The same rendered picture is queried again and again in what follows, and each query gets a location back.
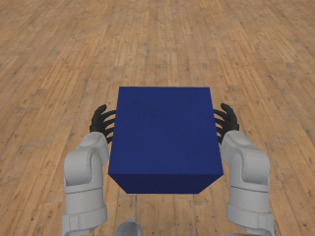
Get robot right hand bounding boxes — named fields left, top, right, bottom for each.
left=213, top=103, right=239, bottom=144

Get robot left shin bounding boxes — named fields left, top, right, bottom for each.
left=124, top=218, right=135, bottom=222

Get robot left forearm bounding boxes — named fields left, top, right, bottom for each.
left=60, top=132, right=110, bottom=236

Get robot left thigh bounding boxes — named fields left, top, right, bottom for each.
left=112, top=221, right=142, bottom=236

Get carton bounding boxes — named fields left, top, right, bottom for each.
left=107, top=87, right=223, bottom=195

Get robot left hand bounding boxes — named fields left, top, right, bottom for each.
left=90, top=104, right=116, bottom=144

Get robot right forearm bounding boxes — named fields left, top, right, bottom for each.
left=220, top=130, right=275, bottom=236

